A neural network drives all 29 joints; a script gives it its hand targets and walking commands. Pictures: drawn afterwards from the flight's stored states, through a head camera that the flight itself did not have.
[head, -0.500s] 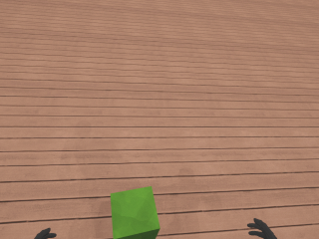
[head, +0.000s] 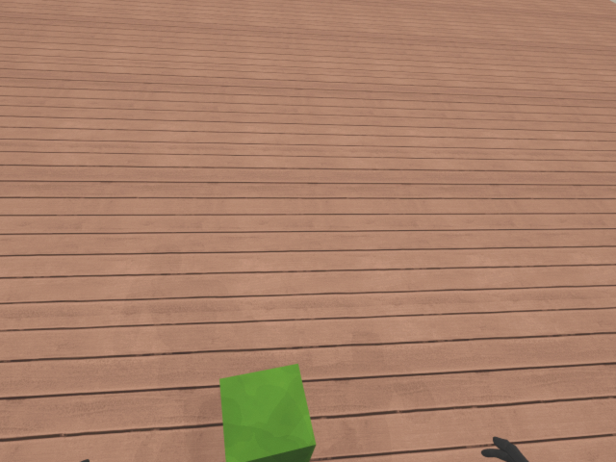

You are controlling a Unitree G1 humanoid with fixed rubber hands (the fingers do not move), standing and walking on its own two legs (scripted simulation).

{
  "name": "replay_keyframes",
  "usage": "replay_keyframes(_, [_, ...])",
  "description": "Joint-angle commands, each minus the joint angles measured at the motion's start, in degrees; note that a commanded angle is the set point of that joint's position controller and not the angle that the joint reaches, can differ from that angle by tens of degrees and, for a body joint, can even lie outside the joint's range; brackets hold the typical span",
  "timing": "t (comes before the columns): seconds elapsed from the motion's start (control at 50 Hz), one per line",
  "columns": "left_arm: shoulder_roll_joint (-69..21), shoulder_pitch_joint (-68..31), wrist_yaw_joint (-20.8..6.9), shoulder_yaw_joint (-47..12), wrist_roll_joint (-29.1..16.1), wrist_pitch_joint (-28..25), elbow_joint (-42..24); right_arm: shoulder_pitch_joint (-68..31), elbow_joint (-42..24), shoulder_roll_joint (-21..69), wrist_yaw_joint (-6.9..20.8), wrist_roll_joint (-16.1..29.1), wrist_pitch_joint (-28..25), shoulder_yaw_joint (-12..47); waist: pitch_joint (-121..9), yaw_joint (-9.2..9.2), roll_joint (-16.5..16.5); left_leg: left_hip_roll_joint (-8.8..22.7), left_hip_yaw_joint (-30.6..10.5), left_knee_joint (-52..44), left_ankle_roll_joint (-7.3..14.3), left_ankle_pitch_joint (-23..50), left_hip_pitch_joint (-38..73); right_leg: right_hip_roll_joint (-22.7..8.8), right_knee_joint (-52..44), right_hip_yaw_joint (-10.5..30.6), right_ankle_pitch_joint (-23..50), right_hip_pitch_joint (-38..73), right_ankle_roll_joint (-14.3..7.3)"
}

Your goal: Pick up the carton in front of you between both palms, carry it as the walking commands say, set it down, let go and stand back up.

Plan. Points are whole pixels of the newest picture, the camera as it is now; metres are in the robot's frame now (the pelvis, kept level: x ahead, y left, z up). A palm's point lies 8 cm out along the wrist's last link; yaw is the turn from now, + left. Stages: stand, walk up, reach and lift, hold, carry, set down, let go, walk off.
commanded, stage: stand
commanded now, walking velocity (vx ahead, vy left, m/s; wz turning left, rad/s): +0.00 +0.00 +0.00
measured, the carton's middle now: (265, 424) +0.35 +0.05 -0.65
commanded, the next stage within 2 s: none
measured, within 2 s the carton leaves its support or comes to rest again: neither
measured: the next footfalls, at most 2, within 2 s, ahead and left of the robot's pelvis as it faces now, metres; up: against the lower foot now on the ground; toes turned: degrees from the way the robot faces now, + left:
none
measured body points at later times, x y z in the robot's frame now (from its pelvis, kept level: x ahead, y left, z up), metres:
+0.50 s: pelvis -0.01 +0.00 +0.00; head -0.01 +0.02 +0.45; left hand +0.07 +0.31 -0.12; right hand +0.09 -0.32 -0.10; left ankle +0.02 +0.10 -0.74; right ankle -0.07 -0.14 -0.74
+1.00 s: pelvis -0.01 +0.00 +0.01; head -0.01 +0.01 +0.45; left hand +0.07 +0.31 -0.12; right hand +0.09 -0.32 -0.10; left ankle +0.02 +0.10 -0.74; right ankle -0.07 -0.14 -0.74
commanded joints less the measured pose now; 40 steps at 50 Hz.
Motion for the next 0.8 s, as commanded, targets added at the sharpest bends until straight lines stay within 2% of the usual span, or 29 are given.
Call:
replay_keyframes(0.0, [8.24, -0.73, 0.12, 1.72, -0.03, -0.69, -2.05, -1.96, -2.04, -10.03, -0.18, 0.1, -0.63, -1.93, -1.56, -0.12, 2.53, 6.44, -6.72, -4.13, 0.54, 11.6, 7.07, -4.57, -4.11, 2.32, 12.49, -7.19, -1.5])
replay_keyframes(0.3, [9.27, -1.43, -0.28, 1.44, -0.18, -0.97, 1.78, -2.9, 1.48, -11.2, 0.12, 0.46, -0.78, -1.49, -0.53, -0.2, 2.57, 6.78, -7.63, -6.46, 0.57, 7.98, 7.04, -4.99, -6.22, 2.88, 9.89, -7.03, -1.99])
replay_keyframes(0.78, [10.5, -2.97, -0.51, 1.06, -0.6, -1.03, 5.35, -4.1, 4.67, -12.19, 0.2, 0.91, -0.86, -0.83, -0.99, -0.31, 2.66, 7.05, -8.15, -7.23, 0.68, 10.58, 7.74, -5.57, -7.34, 2.67, 11.18, -5.75, -2.09])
